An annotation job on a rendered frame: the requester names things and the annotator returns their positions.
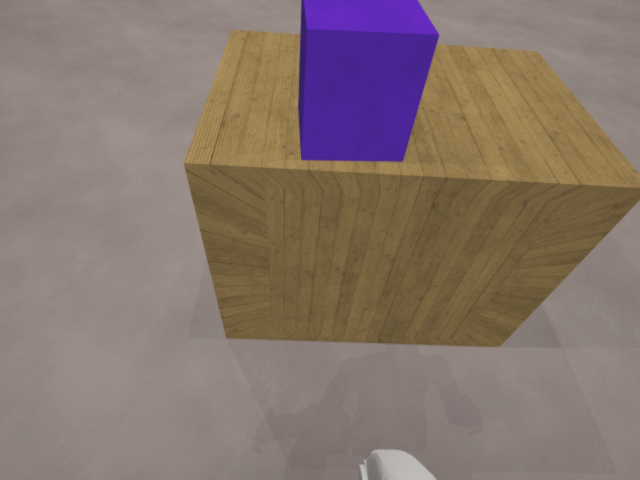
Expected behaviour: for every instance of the pedestal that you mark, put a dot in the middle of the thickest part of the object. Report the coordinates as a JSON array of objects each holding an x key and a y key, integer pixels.
[{"x": 506, "y": 185}]

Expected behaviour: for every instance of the carton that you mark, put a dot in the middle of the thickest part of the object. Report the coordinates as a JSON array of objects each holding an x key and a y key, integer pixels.
[{"x": 363, "y": 68}]

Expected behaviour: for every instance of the right robot thigh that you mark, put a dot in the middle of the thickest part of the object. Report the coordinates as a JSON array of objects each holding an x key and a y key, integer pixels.
[{"x": 392, "y": 465}]

